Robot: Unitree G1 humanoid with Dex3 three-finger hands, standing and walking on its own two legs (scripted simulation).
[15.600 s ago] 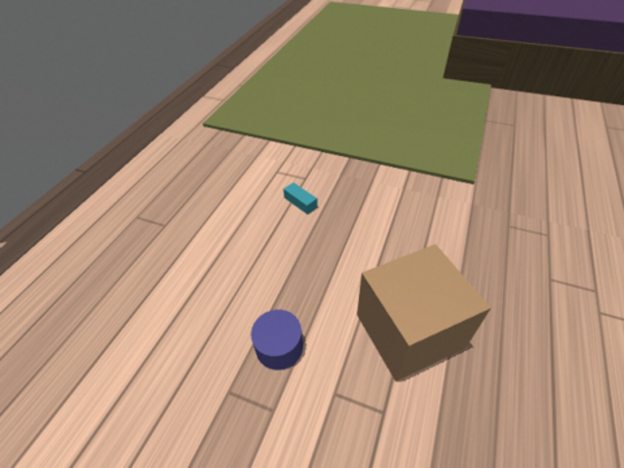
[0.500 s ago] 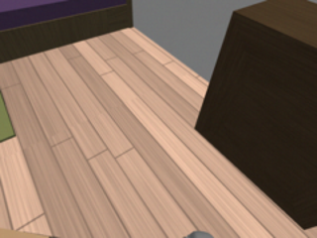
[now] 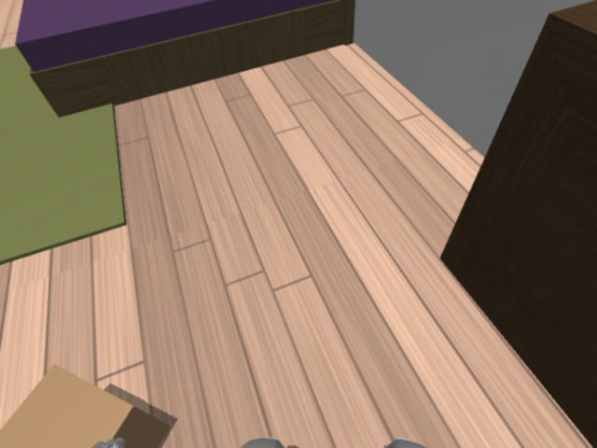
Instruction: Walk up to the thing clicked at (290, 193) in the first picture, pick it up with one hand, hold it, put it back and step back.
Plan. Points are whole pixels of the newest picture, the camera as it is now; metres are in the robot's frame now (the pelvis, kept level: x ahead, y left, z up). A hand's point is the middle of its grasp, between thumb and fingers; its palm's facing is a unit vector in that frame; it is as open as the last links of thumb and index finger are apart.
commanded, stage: walk up
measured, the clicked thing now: out of the picture +0.37 +1.42 -0.72
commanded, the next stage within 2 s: stand in 0.68 s
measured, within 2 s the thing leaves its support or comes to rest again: neither
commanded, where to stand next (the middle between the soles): +0.08 +0.00 m, yaw +4 degrees
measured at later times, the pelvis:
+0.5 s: pelvis +0.02 +0.01 +0.02, yaw +6 degrees
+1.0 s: pelvis +0.03 +0.00 +0.03, yaw +5 degrees
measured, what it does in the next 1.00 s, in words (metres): steps on the spot: left foot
